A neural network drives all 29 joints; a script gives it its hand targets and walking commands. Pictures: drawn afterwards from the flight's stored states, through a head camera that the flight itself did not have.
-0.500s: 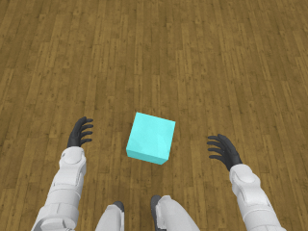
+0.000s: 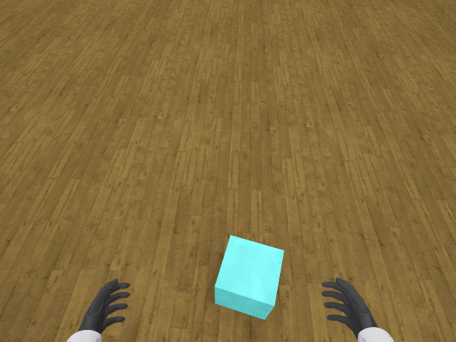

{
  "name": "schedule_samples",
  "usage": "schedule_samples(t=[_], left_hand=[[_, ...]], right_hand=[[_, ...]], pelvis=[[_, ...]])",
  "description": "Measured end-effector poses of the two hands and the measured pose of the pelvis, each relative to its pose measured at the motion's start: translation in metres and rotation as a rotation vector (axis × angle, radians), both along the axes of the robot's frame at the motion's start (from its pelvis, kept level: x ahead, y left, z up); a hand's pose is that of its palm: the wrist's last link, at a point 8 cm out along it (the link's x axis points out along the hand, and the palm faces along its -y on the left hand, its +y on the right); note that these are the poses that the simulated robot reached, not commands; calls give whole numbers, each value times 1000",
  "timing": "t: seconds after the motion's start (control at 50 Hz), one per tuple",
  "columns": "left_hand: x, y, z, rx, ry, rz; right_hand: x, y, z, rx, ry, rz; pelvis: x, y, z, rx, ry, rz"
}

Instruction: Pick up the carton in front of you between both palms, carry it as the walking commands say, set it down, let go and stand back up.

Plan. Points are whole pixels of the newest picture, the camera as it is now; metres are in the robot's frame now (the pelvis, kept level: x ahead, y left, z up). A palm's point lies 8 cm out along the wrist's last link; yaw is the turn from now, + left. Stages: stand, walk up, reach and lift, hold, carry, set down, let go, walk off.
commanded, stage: let go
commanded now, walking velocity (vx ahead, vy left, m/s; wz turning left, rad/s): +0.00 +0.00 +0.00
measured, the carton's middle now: (247, 278) +0.41 -0.10 -0.65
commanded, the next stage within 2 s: stand in 0.44 s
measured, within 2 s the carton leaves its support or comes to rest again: neither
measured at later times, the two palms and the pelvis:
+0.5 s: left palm out of the picture +0.13 +0.22 -0.07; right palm (380, 328) +0.16 -0.26 -0.07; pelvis -0.02 -0.02 -0.01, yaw +1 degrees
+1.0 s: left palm out of the picture +0.13 +0.27 -0.08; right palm (393, 324) +0.17 -0.30 -0.10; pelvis +0.01 -0.03 +0.00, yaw +2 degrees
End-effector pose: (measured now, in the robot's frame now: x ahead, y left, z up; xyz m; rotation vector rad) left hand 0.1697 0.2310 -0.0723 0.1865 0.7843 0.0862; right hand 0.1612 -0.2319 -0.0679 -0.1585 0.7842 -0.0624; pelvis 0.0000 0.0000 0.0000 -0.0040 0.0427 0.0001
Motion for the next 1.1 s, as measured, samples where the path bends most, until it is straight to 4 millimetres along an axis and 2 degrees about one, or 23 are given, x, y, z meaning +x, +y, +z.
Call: schedule_samples(t=[0.16, 0.32, 0.46, 0.58, 0.66, 0.76, 0.94, 1.1], left_hand=[[-26, 9, 5, -5, 8, 19], [-28, -5, 3, -12, -7, 13], [-33, -14, 2, 10, 3, 13], [-55, 18, -5, 150, 87, 49], [-63, 37, -5, 193, 132, 84], [-59, 43, -5, 210, 157, 110], [-45, 36, -9, 191, 160, 115], [-45, 36, -12, 184, 176, 117]], right_hand=[[1, 4, 3, -31, 3, 12], [0, -10, 12, -74, -1, 3], [-5, -21, 9, -83, 15, 5], [-11, -51, -12, -147, 29, 5], [-15, -64, -23, -167, 79, 13], [-11, -70, -29, -180, 114, 19], [3, -72, -29, -190, 118, 19], [1, -75, -28, -202, 134, 11]], pelvis=[[-6, 3, -1, 3, -78, 0], [-14, -7, -3, 5, -128, 2], [-18, -18, -4, 7, -141, 11], [-13, -23, -7, -1, -68, 24], [-6, -25, -7, 1, -50, 30], [3, -27, -6, 3, -41, 34], [13, -29, -4, 4, -43, 40], [14, -28, -2, 5, -52, 40]])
